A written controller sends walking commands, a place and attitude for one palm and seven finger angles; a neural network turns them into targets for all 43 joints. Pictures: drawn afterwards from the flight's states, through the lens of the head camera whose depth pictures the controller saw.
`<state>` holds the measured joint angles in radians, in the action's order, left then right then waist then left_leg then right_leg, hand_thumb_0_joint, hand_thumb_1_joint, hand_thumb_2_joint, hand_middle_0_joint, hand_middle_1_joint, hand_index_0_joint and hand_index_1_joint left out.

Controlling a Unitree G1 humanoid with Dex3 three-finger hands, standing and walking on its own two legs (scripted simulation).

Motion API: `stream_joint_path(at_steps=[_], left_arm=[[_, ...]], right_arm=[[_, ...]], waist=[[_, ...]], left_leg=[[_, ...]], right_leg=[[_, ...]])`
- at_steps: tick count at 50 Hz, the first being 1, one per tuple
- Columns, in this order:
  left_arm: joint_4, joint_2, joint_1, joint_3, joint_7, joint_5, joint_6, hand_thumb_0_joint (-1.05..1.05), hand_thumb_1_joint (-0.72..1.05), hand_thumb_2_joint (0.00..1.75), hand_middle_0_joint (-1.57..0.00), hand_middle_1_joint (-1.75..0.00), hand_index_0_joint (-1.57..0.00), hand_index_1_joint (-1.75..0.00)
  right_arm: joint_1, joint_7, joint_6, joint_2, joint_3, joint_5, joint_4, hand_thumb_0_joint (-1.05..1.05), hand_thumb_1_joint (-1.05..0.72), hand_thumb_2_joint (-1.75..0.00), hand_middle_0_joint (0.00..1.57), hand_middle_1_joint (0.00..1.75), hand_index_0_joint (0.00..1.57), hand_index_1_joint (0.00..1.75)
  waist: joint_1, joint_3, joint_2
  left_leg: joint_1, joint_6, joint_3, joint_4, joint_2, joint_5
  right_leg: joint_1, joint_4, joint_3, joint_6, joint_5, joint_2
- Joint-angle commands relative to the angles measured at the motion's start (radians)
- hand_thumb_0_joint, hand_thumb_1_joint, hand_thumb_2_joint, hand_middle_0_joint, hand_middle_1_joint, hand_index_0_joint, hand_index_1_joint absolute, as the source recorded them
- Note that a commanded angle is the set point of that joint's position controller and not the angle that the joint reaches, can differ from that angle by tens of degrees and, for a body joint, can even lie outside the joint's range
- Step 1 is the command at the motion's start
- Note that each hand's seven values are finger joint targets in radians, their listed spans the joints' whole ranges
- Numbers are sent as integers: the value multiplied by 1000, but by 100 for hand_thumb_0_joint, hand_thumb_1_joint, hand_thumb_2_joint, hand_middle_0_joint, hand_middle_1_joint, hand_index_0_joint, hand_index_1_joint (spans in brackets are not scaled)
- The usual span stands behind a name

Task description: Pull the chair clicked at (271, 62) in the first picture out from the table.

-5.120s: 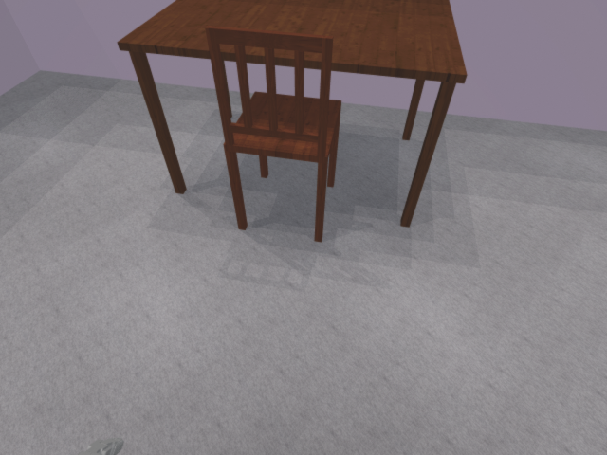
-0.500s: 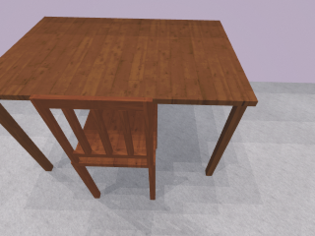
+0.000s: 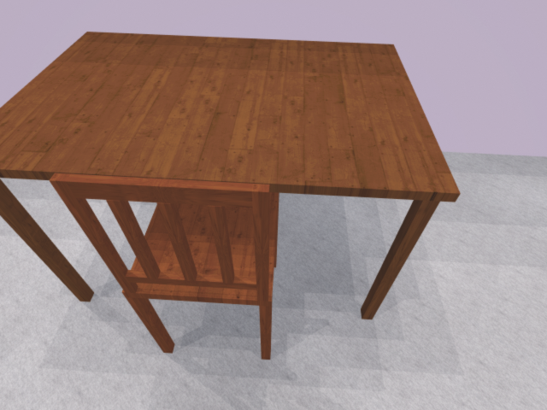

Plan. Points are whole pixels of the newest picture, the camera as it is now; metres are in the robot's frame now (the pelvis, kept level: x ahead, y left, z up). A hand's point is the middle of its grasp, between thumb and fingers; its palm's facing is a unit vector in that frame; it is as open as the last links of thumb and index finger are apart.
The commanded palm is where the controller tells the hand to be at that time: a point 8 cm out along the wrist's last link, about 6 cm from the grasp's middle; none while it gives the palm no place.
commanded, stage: come to a stop and stand still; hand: left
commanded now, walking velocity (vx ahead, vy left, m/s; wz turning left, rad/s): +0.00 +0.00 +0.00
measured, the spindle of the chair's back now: (180, 243) +0.44 +0.23 -0.09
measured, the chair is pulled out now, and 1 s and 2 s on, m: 0.00 0.00 0.00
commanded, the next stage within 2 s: look again from close up in 0.10 s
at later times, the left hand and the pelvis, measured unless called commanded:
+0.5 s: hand out of the picture +0.02 +0.22 -0.18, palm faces +0.00 -0.98 -0.21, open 7.3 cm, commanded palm none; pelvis +0.00 +0.04 -0.01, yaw -2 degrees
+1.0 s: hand out of the picture -0.02 +0.24 -0.18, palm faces -0.02 -0.98 -0.20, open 7.3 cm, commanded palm none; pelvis +0.00 +0.06 +0.00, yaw -2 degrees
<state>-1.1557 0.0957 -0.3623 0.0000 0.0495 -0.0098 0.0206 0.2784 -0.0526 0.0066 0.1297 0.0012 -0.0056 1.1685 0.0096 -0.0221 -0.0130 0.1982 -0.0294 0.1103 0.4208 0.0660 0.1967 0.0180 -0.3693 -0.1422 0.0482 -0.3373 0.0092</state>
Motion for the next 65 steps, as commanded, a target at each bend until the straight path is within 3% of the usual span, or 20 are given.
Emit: stream_joint_path(at_steps=[1, 9, 10, 11, 12, 13, 16, 18, 19, 23, 34, 56, 57, 58, 59, 60, 61, 62, 64, 65], left_arm=[[0, 105, -103, 17, 8, 0, 0, 0, 90, 90, -20, -30, -20, -30], [4, 117, -95, 17, 6, 1, -2, 0, 90, 90, -20, -30, -20, -30], [12, 130, -148, 2, 38, -20, 35, 0, 90, 90, -20, -30, -20, -30], [57, 171, -103, 13, 29, -23, 45, 0, 90, 90, -20, -30, -20, -30], [75, 161, -67, 10, 18, -19, 45, 0, 90, 90, -20, -30, -20, -30], [86, 171, -54, 11, 17, -20, 47, 0, 90, 90, -20, -30, -20, -30], [133, 157, -31, 16, 15, -6, 41, 0, 90, 90, -20, -30, -20, -30], [149, 123, -52, 13, 16, -4, 20, 0, 90, 90, -20, -30, -20, -30], [144, 122, -49, 11, 14, -3, 7, 0, 90, 90, -20, -30, -20, -30], [144, 136, -43, 8, 5, -6, -8, 0, 90, 90, -20, -30, -20, -30], [162, 175, -15, 12, -3, -4, -16, 0, 90, 90, -20, -30, -20, -30], [89, 175, -53, 1, 0, -5, -6, 0, 90, 90, -20, -30, -20, -30], [84, 164, -46, -6, 32, -23, 12, 0, 90, 90, -20, -30, -20, -30], [1605, 359, 631, 93, 38, 149, 197, 0, 88, 89, -20, -30, -20, -30], [1520, 424, 472, 149, 79, 97, 155, 0, 85, 88, -20, -29, -20, -29], [1303, 258, 216, 67, 100, 94, 111, 0, 83, 87, -19, -29, -19, -29], [1015, 34, -102, -60, 98, 114, 11, 0, 81, 86, -19, -29, -19, -29], [1243, 54, 40, -52, 79, 161, 38, 0, 78, 85, -19, -28, -19, -28], [1207, 105, 46, 23, 39, 143, 121, 0, 74, 83, -18, -27, -18, -27], [1082, 103, -8, 52, 17, 145, 162, 0, 71, 82, -18, -27, -18, -27]], right_arm=[[73, 3, 5, 59, -4, -4, -15, 0, -90, -90, 20, 30, 20, 30], [59, 2, 4, 72, -2, -2, -17, 0, -90, -90, 20, 30, 20, 30], [-71, 22, 24, 99, -2, 1, -112, 0, -90, -90, 20, 30, 20, 30], [-1, 30, 7, 50, -7, -3, -145, 0, -90, -90, 20, 30, 20, 30], [23, 28, 4, 53, -15, -7, -136, 0, -90, -90, 20, 30, 20, 30], [55, 33, 7, 46, -13, -5, -134, 0, -90, -90, 20, 30, 20, 30], [118, 29, 26, 97, -14, -8, -140, 0, -90, -90, 20, 30, 20, 30], [98, 20, 28, 132, -15, -9, -150, 0, -90, -90, 20, 30, 20, 30], [71, 18, 29, 129, -9, -9, -149, 0, -90, -90, 20, 30, 20, 30], [30, 23, 17, 119, -6, -6, -172, 0, -90, -90, 20, 30, 20, 30], [36, 28, 24, 149, -9, -6, -162, 0, -90, -90, 20, 30, 20, 30], [9, 26, 25, 147, -4, 3, -108, 0, -90, -90, 20, 30, 20, 30], [-2, 32, 26, 182, -7, 2, -165, 0, -90, -90, 20, 30, 20, 30], [56, 0, 157, 322, -59, 46, -490, 0, -90, -90, 20, 30, 20, 30], [-38, -39, 228, 214, 2, 45, -423, 0, -90, -90, 20, 30, 20, 30], [-10, -34, 271, 238, -21, 24, -401, 0, -90, -90, 20, 30, 20, 30], [8, -16, 277, 185, -21, 54, -373, 0, -90, -90, 20, 30, 20, 30], [-11, -9, 270, 227, -37, 54, -446, 0, -90, -90, 20, 30, 20, 30], [-67, -10, 283, 252, -55, 31, -516, 0, -90, -90, 20, 30, 20, 30], [-61, -6, 274, 255, -57, 15, -528, 0, -90, -90, 20, 30, 20, 30]], waist=[[-4, -66, 2], [-1, -73, -18], [37, -136, -56], [-34, -109, -52], [-43, -75, 16], [-55, -20, -24], [-55, 101, -66], [-23, 66, 8], [-9, 23, 125], [0, -104, 11], [7, -15, 41], [-2, -19, 2], [-17, -58, -5], [-129, 437, 173], [-57, 405, 251], [-42, 383, 249], [-62, 193, 150], [-48, 157, 137], [-61, 105, 26], [-65, 62, -91]], left_leg=[[-51, 51, -74, -13, 54, -221], [-57, 55, -75, -14, 54, -233], [93, 23, -7, 262, 29, -102], [147, 53, -74, 294, 0, 139], [134, 63, -54, 276, -1, 161], [135, 56, -43, 227, 0, 144], [12, 73, -81, 129, 2, -152], [0, 99, -140, 130, 61, -316], [24, 108, -166, 95, 65, -312], [121, 100, -172, 34, 37, -85], [30, 107, -196, -43, 47, -112], [-51, 93, -144, -28, 34, -211], [-5, 69, -180, 132, 64, -515], [-354, 39, -186, 65, -7, -556], [-420, 19, -148, 21, 37, -602], [-361, 0, -172, -2, 33, -569], [-234, 30, -192, -20, 21, -452], [-149, 32, -197, 10, 12, -360], [7, 41, -166, 124, -33, -88], [115, 40, -162, 187, -48, -15]], right_leg=[[105, 69, 111, -45, 458, -142], [93, 75, 105, -50, 471, -141], [193, 76, 246, -118, 993, -223], [138, 4, 185, -68, 1025, -251], [127, -20, 163, -7, 978, -243], [88, -39, 145, 32, 894, -215], [64, -175, 109, 20, 746, -149], [139, -145, 112, 2, 403, -104], [152, -132, 107, -3, 260, -91], [194, -58, 126, 0, 69, -90], [165, -64, 105, -21, 56, -100], [166, -11, 128, -33, 179, -136], [225, -28, 166, -40, 343, -132], [288, -151, 44, -27, 407, -34], [323, -247, 64, -27, 159, -28], [375, -307, 64, -17, 15, -15], [445, -339, 63, -30, -22, -23], [435, -301, 55, -37, -14, -33], [452, -197, 44, -31, 27, -21], [512, -192, 33, -31, 33, -15]])
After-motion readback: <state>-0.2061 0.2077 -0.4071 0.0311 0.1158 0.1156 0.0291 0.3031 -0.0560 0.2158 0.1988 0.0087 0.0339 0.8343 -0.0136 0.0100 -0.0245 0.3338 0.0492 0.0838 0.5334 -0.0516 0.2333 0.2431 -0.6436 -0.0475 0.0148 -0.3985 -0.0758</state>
